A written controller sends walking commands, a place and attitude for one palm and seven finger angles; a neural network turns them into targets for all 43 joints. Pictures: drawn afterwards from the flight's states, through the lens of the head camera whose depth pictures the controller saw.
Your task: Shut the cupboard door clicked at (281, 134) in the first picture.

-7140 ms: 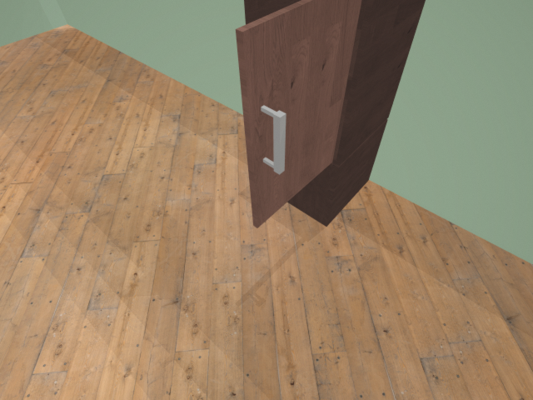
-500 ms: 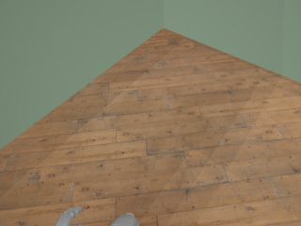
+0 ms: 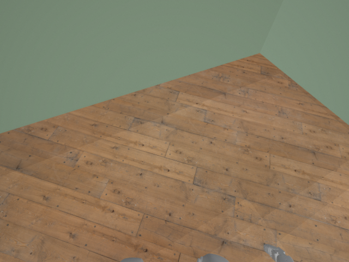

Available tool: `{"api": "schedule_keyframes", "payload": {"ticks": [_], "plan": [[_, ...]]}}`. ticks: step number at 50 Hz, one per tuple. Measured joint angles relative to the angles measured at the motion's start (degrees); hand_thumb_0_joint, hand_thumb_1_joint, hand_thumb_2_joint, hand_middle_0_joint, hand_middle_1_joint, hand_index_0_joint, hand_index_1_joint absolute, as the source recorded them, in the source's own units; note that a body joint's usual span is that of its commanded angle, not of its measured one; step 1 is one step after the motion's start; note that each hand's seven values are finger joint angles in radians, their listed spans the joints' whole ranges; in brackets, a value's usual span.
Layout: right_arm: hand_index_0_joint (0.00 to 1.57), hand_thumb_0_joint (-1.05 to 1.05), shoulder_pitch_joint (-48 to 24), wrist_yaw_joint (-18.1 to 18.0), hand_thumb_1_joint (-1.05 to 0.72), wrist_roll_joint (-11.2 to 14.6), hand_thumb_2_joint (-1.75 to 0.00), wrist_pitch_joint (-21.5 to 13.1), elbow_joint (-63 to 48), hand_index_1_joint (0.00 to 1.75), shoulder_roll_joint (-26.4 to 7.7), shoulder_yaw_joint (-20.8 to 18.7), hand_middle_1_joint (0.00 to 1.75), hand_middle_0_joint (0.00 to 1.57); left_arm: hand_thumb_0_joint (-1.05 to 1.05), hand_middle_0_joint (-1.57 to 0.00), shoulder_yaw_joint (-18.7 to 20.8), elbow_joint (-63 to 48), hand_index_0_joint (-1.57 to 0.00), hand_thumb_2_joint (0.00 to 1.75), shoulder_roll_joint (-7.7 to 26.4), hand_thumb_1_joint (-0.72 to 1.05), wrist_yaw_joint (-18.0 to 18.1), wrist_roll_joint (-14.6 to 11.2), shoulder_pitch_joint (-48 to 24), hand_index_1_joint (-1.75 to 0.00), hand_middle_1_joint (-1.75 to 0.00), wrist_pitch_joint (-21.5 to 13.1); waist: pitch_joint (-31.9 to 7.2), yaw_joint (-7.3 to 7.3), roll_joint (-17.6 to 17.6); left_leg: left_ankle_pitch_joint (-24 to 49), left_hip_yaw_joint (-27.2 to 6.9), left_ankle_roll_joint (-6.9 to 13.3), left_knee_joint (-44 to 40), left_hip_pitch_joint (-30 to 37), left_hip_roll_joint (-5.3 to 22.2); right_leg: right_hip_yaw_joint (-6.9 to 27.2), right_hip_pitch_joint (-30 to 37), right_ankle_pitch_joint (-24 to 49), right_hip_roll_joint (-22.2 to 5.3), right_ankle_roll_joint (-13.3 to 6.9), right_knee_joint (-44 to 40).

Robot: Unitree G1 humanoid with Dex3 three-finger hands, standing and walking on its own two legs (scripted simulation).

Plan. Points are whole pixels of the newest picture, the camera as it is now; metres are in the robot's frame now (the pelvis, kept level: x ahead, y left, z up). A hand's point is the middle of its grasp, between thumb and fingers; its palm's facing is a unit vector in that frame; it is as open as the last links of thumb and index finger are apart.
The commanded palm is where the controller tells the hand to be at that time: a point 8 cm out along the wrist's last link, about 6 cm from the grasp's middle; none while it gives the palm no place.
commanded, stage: walk to a spot facing it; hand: left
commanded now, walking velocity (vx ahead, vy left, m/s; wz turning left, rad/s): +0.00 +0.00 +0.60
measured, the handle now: out of the picture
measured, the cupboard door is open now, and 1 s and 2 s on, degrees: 88 88 88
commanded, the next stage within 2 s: none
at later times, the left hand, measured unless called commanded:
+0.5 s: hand out of the picture +0.02 +0.14 -0.14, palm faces +0.27 -0.93 -0.26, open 7.3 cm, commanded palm none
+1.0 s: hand out of the picture -0.03 +0.18 -0.15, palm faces +0.56 -0.79 -0.26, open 7.4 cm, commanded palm none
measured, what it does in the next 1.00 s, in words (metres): steps on the spot, turning left: right foot, then left foot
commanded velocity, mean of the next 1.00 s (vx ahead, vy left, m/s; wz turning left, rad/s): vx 0.04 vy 0.00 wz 0.60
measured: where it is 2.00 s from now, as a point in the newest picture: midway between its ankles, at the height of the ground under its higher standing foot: (132, 246)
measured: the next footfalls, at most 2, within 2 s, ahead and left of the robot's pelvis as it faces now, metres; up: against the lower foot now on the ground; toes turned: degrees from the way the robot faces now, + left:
right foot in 0.28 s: +0.05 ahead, -0.16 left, +0.00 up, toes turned +8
left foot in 0.70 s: -0.02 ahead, +0.07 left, +0.00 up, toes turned +31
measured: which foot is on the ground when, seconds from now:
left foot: down 0.00-0.28, up 0.30-0.68, down 0.70-1.00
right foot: up 0.00-0.26, down 0.28-0.68, up 0.70-1.00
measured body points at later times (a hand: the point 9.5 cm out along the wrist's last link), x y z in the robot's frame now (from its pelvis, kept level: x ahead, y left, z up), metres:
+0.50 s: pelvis +0.00 -0.07 +0.02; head +0.06 -0.07 +0.46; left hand +0.01 +0.19 -0.12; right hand +0.14 -0.30 -0.14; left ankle -0.06 +0.07 -0.64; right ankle +0.01 -0.16 -0.72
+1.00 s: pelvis +0.01 -0.06 +0.01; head +0.04 -0.02 +0.46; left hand -0.06 +0.22 -0.13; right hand +0.22 -0.22 -0.12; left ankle -0.05 +0.05 -0.72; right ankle +0.09 -0.19 -0.68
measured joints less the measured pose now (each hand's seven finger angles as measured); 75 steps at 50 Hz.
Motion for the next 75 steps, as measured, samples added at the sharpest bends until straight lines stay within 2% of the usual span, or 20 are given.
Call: {"api": "schedule_keyframes", "payload": {"ticks": [6,13,14,17,20,22,31,34,35,37,41,45,49,54,55,57,62,66,70,75], "plan": [[0.2,0.0,1.94,-0.54,-0.9,-0.04,-0.9,0.42,0.85,0.3,0.49,0.45,0.3,0.2,0.0,-0.2,-0.03,-1.51,-0.2,0.9,-0.2,0.91,-0.59,-0.02,-2.27,-0.29,-0.3,-0.35,-0.18,0.04,1.85,4.21,-3.81,-0.72,-5.74,1.19,-0.42,5.25,-3.3,6.02,1.53,1.02,0.63],[0.2,0.0,3.95,-0.17,-0.9,-0.16,-0.9,1.45,1.46,0.3,0.23,-0.4,0.3,0.2,0.0,-0.2,-0.74,-3.43,-0.2,0.9,-1.78,0.91,-0.61,-0.44,-3.84,-0.29,-0.3,-1.47,-0.09,-1.78,4.71,4.68,-9.03,-3.13,-4.09,-1.66,-0.63,5.18,4.64,8.33,4.28,0.46,-19.85],[0.2,0.0,4.38,-0.13,-0.9,0.06,-0.9,1.65,1.5,0.3,0.1,-0.65,0.3,0.2,0.0,-0.2,-0.89,-3.89,-0.2,0.9,-1.91,0.91,-0.62,-0.41,-3.61,-0.29,-0.3,-2.05,-0.36,-1.82,4.77,4.09,-9.68,-3.65,-2.59,-2.73,-1.04,4.89,6.89,10.56,4.43,-0.31,-24.99],[0.2,0.0,4.05,-0.07,-0.9,0.31,-0.9,2.42,2.42,0.3,-1.28,-1.69,0.3,0.2,0.0,-0.2,-1.73,-3.98,-0.2,0.9,-3.88,0.91,-0.14,0.09,-3.34,-0.29,-0.3,-3.35,0.83,-2.28,6.46,-7.23,-8.91,-3.68,12.22,-7.84,-1.74,2.41,7.83,11.3,4.07,-3.83,-25.04],[0.2,0.0,3.86,0.33,-0.9,0.18,-0.9,3.0,3.1,0.3,-2.14,-2.26,0.3,0.2,0.0,-0.2,-2.39,-3.74,-0.2,0.9,-5.44,0.91,0.21,-0.03,-1.95,-0.29,-0.3,-3.3,1.11,-2.62,6.31,-7.55,-5.55,-4.48,26.9,-11.78,-1.23,0.34,10.12,11.85,2.7,-4.27,-27.55],[0.2,0.0,3.68,0.6,-0.91,0.2,-0.9,3.25,3.22,0.3,-2.15,-2.28,0.3,0.2,0.0,-0.2,-2.62,-3.42,-0.2,0.9,-5.96,0.91,0.3,-0.06,-1.1,-0.29,-0.3,-3.15,1.09,-2.93,5.53,-6.18,-3.79,-5.19,29.55,-12.22,-0.16,-1.05,11.44,12.57,1.91,-4.34,-29.43],[0.2,0.0,1.07,0.94,-0.91,0.52,-0.9,2.98,3.04,0.3,-1.14,-1.23,0.3,0.2,0.0,-0.21,-2.01,-2.45,-0.21,0.9,-5.01,0.91,0.11,0.44,0.86,-0.3,-0.3,-3.58,1.75,-1.04,2.05,-7.0,0.73,-5.34,10.29,-4.13,1.77,-7.8,12.61,11.12,-1.11,-3.7,-28.6],[0.2,0.0,0.27,1.03,-0.91,0.52,-0.9,2.02,1.87,0.3,-0.99,-0.8,0.3,0.2,0.0,-0.21,-1.27,-1.82,-0.21,0.9,-3.58,0.91,-0.16,0.21,1.83,-0.3,-0.3,-3.2,1.16,-0.59,1.25,-0.69,2.11,-4.22,0.05,0.53,1.24,-9.89,11.16,8.32,-2.58,-2.58,-23.79],[0.2,0.0,0.14,1.03,-0.91,0.36,-0.9,1.39,1.36,0.3,-1.0,-0.83,0.3,0.2,0.0,-0.21,-0.99,-1.57,-0.21,0.9,-3.02,0.91,-0.3,-0.04,2.04,-0.3,-0.3,-2.77,0.74,-0.67,1.07,2.62,1.6,-2.6,-1.31,0.71,0.93,-9.53,9.5,6.97,-3.16,-1.85,-20.25],[0.2,0.0,-0.32,0.67,-0.91,0.2,-0.9,0.49,0.81,0.3,-0.29,-0.62,0.3,0.2,0.0,-0.2,-0.47,-0.77,-0.21,0.9,-1.58,0.91,-0.13,-0.19,1.1,-0.3,-0.3,-1.12,1.09,-0.28,-0.12,0.66,0.98,-0.1,1.38,-0.62,-0.06,-3.87,4.85,0.03,-2.48,-0.61,-9.72],[0.2,0.0,0.69,-0.39,-0.91,-0.08,-0.9,0.05,0.42,0.3,0.68,0.09,0.3,0.2,0.0,-0.2,0.22,-0.19,-0.2,0.9,-0.24,0.91,-0.17,0.03,-1.02,-0.29,-0.3,0.21,0.49,-0.22,0.25,0.89,-1.57,0.18,-1.58,0.0,-0.32,2.48,-2.12,2.36,0.15,0.4,2.65],[0.2,0.0,1.91,-0.71,-0.9,-0.03,-0.9,0.05,1.03,0.3,1.01,0.44,0.3,0.2,0.0,-0.2,0.18,-1.46,-0.2,0.9,-0.19,0.91,-0.56,0.0,-2.78,-0.29,-0.3,-0.41,0.31,-0.26,1.48,3.81,-4.14,-0.02,-5.95,1.21,-0.47,5.2,-4.08,6.34,1.16,1.1,1.98],[0.2,0.0,3.72,-0.37,-0.9,-0.28,-0.9,0.13,1.64,0.3,1.04,0.28,0.3,0.2,0.0,-0.2,-0.15,-2.39,-0.2,0.9,-0.87,0.91,-1.03,0.0,-3.71,-0.29,-0.3,-0.95,-0.46,-0.96,2.92,4.45,-6.57,-0.79,-7.13,1.38,-0.5,5.64,-1.67,5.96,2.11,1.17,-6.36],[0.2,0.0,6.61,-0.04,-0.9,-0.26,-0.9,0.61,2.51,0.3,0.49,-0.54,0.3,0.2,0.0,-0.2,-0.71,-3.23,-0.2,0.9,-1.88,0.91,-2.15,0.03,-3.48,-0.29,-0.3,-2.75,-1.96,-2.3,4.73,1.65,-9.88,-2.14,-2.92,-0.46,-1.03,3.66,7.21,7.19,4.48,0.37,-25.09],[0.2,0.0,7.11,-0.09,-0.9,0.02,-0.9,0.75,2.93,0.3,0.24,-0.83,0.3,0.2,0.0,-0.2,-0.75,-3.41,-0.2,0.9,-2.19,0.91,-2.12,0.3,-3.21,-0.29,-0.3,-3.61,-2.15,-2.2,4.99,-2.61,-10.16,-2.01,0.96,-1.95,-1.28,3.1,8.24,10.55,4.6,-1.25,-27.21],[0.2,0.0,7.41,0.1,-0.9,-0.11,-0.9,1.4,4.18,0.3,-0.66,-1.39,0.3,0.2,0.0,-0.2,-1.24,-3.39,-0.2,0.9,-3.5,0.91,-1.64,0.3,-2.48,-0.29,-0.3,-4.52,-1.77,-2.33,6.13,-8.42,-8.98,-2.06,13.18,-6.29,-1.16,0.81,9.66,10.89,4.33,-3.26,-26.48],[0.2,0.01,6.77,1.49,-0.91,-0.7,-0.9,1.77,5.1,0.3,-1.71,-2.19,0.3,0.2,0.0,-0.2,-1.89,-1.11,-0.2,0.9,-5.87,0.91,-1.0,-0.09,2.12,-0.29,-0.3,-5.89,-1.87,-2.74,5.6,0.22,-3.72,-3.67,30.83,-15.12,1.56,-3.47,16.73,11.35,2.69,-3.42,-34.39],[0.2,0.01,4.83,1.95,-0.91,-0.5,-0.9,1.34,4.7,0.3,-1.71,-1.98,0.3,0.2,0.0,-0.2,-2.38,1.3,-0.2,0.9,-6.96,0.91,-0.81,0.09,5.19,-0.29,-0.3,-7.1,-0.59,-2.47,4.22,3.28,-1.48,-4.12,27.72,-17.67,3.41,-7.13,21.49,11.48,1.48,-2.98,-39.13],[0.19,0.01,1.46,2.26,-0.91,-0.42,-0.9,1.24,4.42,0.3,-1.58,-1.28,0.3,0.2,0.0,-0.2,-2.59,3.32,-0.2,0.9,-7.48,0.91,-0.72,0.37,8.32,-0.29,-0.3,-7.49,1.01,-0.93,3.59,4.4,0.83,-3.26,18.86,-17.62,4.04,-10.89,25.27,9.36,0.75,-1.8,-40.35],[0.19,0.0,-3.15,2.21,-0.91,-0.54,-0.9,-0.51,2.64,0.3,-0.88,-0.04,0.3,0.2,0.0,-0.2,-2.24,6.04,-0.2,0.9,-6.54,0.91,-1.04,0.5,11.95,-0.29,-0.3,-6.89,2.63,0.95,1.87,1.1,5.56,0.05,5.64,-12.45,1.33,-14.55,28.09,3.43,-2.14,0.72,-35.03]]}}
